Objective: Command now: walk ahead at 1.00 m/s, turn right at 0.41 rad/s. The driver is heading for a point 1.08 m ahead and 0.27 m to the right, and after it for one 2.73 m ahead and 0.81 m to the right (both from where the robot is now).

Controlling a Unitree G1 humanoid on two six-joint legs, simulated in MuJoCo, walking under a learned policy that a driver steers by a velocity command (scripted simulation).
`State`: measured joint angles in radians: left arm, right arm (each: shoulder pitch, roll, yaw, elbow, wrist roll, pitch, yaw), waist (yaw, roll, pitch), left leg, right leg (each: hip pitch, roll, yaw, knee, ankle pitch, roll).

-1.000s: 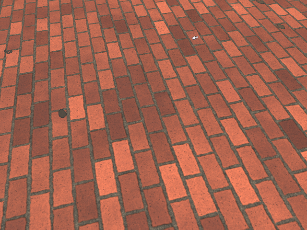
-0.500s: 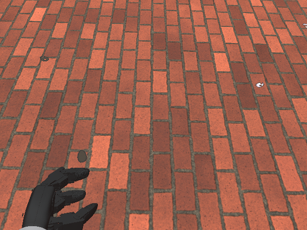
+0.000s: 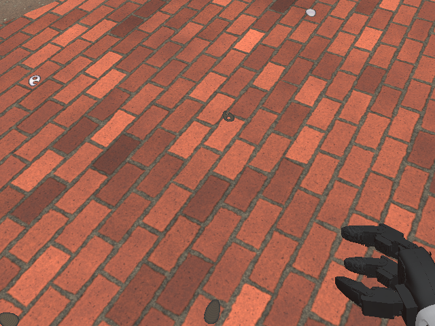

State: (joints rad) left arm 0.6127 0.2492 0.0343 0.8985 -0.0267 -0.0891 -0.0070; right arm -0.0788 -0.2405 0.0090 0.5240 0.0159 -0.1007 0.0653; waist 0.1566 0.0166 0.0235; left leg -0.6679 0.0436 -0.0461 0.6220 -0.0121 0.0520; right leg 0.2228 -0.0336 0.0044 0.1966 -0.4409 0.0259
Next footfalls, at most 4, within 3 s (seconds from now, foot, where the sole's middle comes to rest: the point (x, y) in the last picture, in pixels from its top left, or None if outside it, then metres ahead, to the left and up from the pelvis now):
0.04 left None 0.24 0.15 -0.75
0.48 right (324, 298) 0.58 -0.20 -0.75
0.96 left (352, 175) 1.07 -0.30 -0.75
1.40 right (410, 115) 1.43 -0.55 -0.75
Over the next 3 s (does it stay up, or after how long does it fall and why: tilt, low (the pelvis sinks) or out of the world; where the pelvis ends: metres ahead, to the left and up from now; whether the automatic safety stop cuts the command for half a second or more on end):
stays up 2.03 -0.50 0.04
